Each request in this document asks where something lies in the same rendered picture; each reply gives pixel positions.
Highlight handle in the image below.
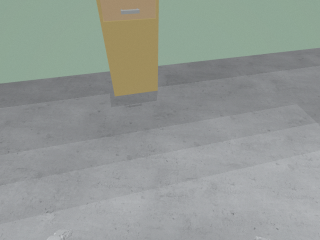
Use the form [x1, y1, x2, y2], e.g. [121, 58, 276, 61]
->
[120, 8, 140, 15]

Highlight cabinet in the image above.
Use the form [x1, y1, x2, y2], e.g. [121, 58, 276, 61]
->
[96, 0, 159, 97]

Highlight robot left hand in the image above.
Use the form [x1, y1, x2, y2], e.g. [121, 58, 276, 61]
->
[47, 229, 73, 240]

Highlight drawer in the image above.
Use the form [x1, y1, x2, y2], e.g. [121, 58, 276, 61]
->
[100, 0, 156, 22]

